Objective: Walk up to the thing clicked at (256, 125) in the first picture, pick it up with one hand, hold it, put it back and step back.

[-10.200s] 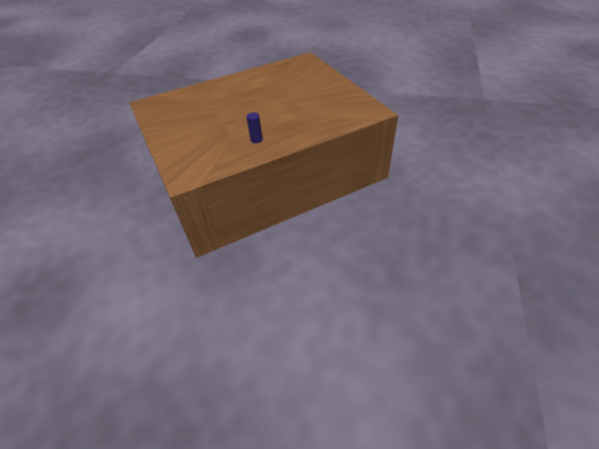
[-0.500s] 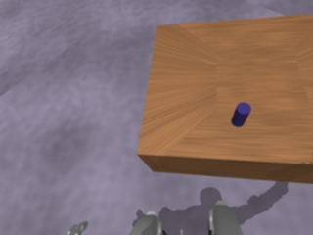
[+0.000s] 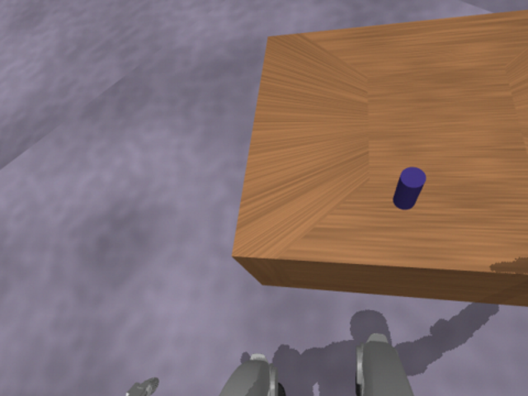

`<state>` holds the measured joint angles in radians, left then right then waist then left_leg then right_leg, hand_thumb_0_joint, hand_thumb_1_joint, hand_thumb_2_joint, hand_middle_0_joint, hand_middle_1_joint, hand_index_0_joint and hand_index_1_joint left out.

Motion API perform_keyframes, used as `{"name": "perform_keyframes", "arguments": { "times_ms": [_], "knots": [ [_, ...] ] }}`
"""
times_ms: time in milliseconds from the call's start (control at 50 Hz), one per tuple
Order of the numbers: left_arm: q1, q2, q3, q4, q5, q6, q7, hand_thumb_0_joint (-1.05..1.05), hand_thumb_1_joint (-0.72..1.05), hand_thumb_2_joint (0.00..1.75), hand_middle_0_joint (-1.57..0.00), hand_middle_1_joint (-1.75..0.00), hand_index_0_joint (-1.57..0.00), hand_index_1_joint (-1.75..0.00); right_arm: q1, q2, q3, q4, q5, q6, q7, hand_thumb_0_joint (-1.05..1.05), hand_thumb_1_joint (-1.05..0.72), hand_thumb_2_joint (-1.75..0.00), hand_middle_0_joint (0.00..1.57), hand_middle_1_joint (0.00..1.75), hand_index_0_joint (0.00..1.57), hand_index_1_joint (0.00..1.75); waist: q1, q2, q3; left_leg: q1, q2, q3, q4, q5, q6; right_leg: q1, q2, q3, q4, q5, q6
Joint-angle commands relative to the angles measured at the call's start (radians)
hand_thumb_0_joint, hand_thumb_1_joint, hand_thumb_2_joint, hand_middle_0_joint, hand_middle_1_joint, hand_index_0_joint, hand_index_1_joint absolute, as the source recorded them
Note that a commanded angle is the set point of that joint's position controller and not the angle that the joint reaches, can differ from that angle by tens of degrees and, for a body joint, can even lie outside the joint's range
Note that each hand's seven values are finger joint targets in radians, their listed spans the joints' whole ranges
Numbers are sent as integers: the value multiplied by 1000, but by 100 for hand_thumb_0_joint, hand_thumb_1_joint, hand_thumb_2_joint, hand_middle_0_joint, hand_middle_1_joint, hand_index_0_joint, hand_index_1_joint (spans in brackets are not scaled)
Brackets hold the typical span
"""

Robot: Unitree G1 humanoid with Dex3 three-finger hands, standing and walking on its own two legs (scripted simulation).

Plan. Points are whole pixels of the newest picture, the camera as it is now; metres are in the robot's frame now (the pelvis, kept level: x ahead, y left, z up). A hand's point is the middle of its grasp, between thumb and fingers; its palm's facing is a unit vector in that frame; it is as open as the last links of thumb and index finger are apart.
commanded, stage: go down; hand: right
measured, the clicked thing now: (408, 189) +0.54 -0.22 -0.27
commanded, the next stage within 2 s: approach in 0.16 s
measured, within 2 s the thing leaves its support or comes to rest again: neither
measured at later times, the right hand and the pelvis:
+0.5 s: hand out of the picture +0.41 -0.41 +0.00, palm faces +0.27 +0.96 -0.07, open 17.2 cm; pelvis +0.00 +0.00 -0.03, yaw +2 degrees
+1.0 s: hand (472, 216) +0.46 -0.33 -0.24, palm faces +0.18 +0.98 -0.01, open 17.3 cm; pelvis -0.07 +0.02 -0.26, yaw +9 degrees
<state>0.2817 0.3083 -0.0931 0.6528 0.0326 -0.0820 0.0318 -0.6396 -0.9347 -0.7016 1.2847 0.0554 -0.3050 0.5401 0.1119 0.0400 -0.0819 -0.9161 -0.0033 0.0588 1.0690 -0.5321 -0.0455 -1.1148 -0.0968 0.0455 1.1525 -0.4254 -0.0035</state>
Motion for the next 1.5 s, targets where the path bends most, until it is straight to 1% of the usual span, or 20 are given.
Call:
{"name": "perform_keyframes", "arguments": {
  "times_ms": [0,180,240,320,420,460,560,640,680,720,760,880,940,1000,1120,1200,1260,1320,1380,1480],
  "knots": [
    [124,233,89,-66,-4,-17,13,0,90,90,-19,-30,-19,-30,-294,-411,-33,-210,30,-64,-3,0,43,-5,7,4,5,4,-28,-296,-443,-31,-30,3,-120,208,69,540,26,39,-155,220,-21],
    [137,236,83,-62,-7,-12,16,0,90,90,-19,-30,-19,-30,-289,-433,-56,-205,42,-62,1,0,44,-4,7,4,6,4,-49,-335,-450,-82,-31,11,-97,181,70,595,-2,97,-183,228,4],
    [153,233,76,-54,-3,-8,15,0,88,92,-19,-29,-18,-30,-298,-437,-63,-198,44,-64,0,0,51,-5,5,5,5,5,-38,-317,-486,-59,-33,10,-93,241,68,591,8,65,-137,327,-7],
    [137,217,66,-55,0,-12,6,0,87,91,-19,-29,-18,-30,-274,-349,-25,-91,56,-87,-2,0,47,-6,6,4,5,4,-2,-225,-371,-95,-37,11,-77,221,67,435,18,46,-94,245,-28],
    [97,221,59,-72,9,-28,-6,0,86,92,-19,-29,-18,-30,-302,-268,-16,-131,112,-199,26,0,50,-7,5,5,5,5,7,-245,-359,-278,-38,9,56,115,69,310,7,71,-2,117,-18],
    [90,217,47,-89,11,-34,-9,0,87,92,-19,-29,-18,-30,-254,-237,-21,-117,140,-234,45,0,50,-7,5,5,5,5,5,-232,-421,-339,-43,14,133,122,69,284,3,76,78,177,-18],
    [70,223,26,-104,18,-33,-12,0,88,91,-19,-29,-18,-30,-231,-284,-105,-124,202,-300,81,0,49,-3,7,4,6,4,-10,-241,-510,-493,-48,14,317,137,65,114,-2,84,284,243,-21],
    [46,241,31,-100,39,-22,-11,0,90,91,-18,-29,-18,-30,-356,-403,-171,-265,179,-333,93,0,50,-2,7,3,6,3,-29,-368,-650,-610,-46,14,467,156,62,108,-11,91,432,298,-9],
    [34,240,35,-91,47,-14,-13,0,89,91,-19,-29,-18,-30,-421,-392,-150,-230,152,-318,94,0,49,-3,7,3,6,3,-5,-361,-631,-687,-53,18,524,128,62,22,-16,90,502,249,-11],
    [40,252,40,-80,59,-6,-19,0,90,91,-19,-30,-19,-30,-489,-444,-169,-298,127,-307,85,0,48,-2,8,3,6,3,-17,-441,-709,-720,-52,18,578,125,66,36,-19,86,547,246,-2],
    [50,242,36,-67,65,8,-30,0,90,91,-19,-30,-19,-30,-547,-415,-132,-303,99,-281,73,0,48,-3,7,3,6,3,-8,-472,-773,-767,-55,30,619,110,68,54,-23,98,570,225,4],
    [24,269,34,-63,81,45,-56,0,92,90,-20,-30,-20,-30,-601,-470,-137,-256,35,-238,10,0,50,-4,6,4,5,4,14,-457,-738,-887,-71,71,744,37,74,-119,-27,112,689,100,1],
    [14,246,7,-68,83,64,-67,0,93,89,-20,-31,-21,-30,-598,-416,-111,-221,32,-227,-18,0,51,-4,6,4,4,4,36,-405,-694,-910,-78,88,786,1,74,-260,-22,110,743,5,-8],
    [5,258,-2,-81,84,78,-68,0,92,89,-20,-31,-21,-30,-625,-457,-120,-277,26,-225,-54,0,49,-4,5,3,4,3,37,-389,-683,-917,-84,97,810,-45,74,-357,-18,99,785,-83,-14],
    [11,250,14,-104,75,101,-62,0,93,88,-20,-31,-21,-30,-619,-383,-81,-419,30,-187,-145,0,44,-4,5,3,4,3,7,-440,-741,-931,-100,107,840,-125,82,-399,-15,77,801,-187,-9],
    [33,238,43,-89,52,102,-50,0,93,89,-19,-31,-21,-30,-559,-191,24,-407,55,-121,-177,0,45,-5,4,3,4,3,34,-376,-689,-970,-106,108,826,-123,82,-448,-20,74,807,-188,-15],
    [50,240,50,-79,43,109,-43,0,93,88,-20,-31,-21,-29,-560,-271,-25,-514,62,-114,-219,0,44,-4,5,3,4,3,-9,-390,-709,-946,-107,102,828,-106,83,-455,-20,68,806,-163,-15],
    [45,214,54,-77,41,111,-45,0,92,88,-19,-30,-21,-29,-507,-209,-16,-519,78,-113,-238,0,43,-5,5,4,4,4,-2,-323,-684,-890,-108,87,810,-47,75,-501,-26,60,821,-104,-22],
    [31,210,55,-75,44,113,-40,0,92,88,-20,-31,-21,-29,-469,-217,-47,-514,84,-126,-255,0,43,-5,5,4,4,4,-8,-302,-638,-896,-108,80,819,-30,75,-547,-28,59,830,-88,-27],
    [17,198,60,-78,51,115,-38,0,93,88,-20,-31,-21,-30,-456,-140,-18,-491,86,-148,-260,0,44,-6,4,4,3,4,10,-276,-628,-881,-109,74,808,-22,74,-548,-31,65,822,-88,-31]
  ]
}}
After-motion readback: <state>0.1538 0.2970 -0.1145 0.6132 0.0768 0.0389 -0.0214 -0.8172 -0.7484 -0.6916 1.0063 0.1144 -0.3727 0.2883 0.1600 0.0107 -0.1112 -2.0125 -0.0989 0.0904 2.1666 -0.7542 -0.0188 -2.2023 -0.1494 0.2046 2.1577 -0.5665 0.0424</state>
